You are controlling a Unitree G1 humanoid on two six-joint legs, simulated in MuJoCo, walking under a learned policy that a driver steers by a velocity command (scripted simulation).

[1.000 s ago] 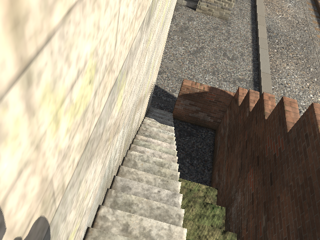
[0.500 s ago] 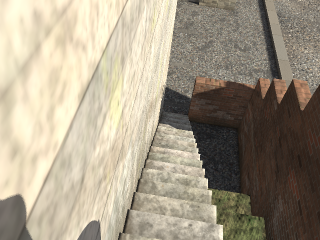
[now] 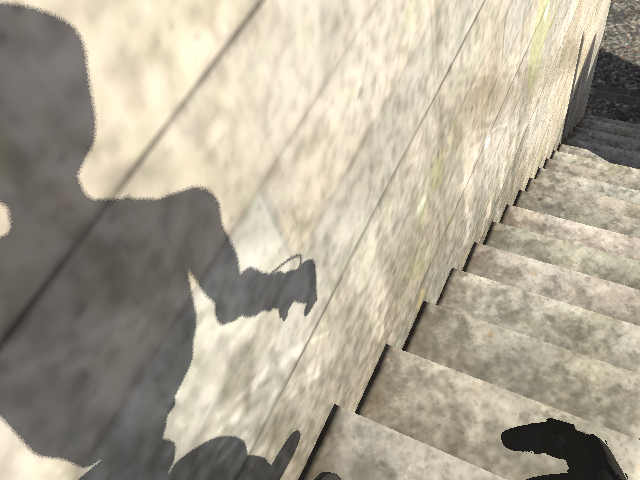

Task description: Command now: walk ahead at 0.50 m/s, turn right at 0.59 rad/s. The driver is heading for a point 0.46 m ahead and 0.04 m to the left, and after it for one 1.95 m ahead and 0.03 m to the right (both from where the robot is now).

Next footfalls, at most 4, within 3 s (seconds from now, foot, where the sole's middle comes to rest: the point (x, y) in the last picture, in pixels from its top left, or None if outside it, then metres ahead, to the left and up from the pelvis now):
none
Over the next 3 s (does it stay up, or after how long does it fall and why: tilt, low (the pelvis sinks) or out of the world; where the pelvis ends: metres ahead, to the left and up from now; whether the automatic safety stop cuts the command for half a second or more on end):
falls after 0.16 s (tilt)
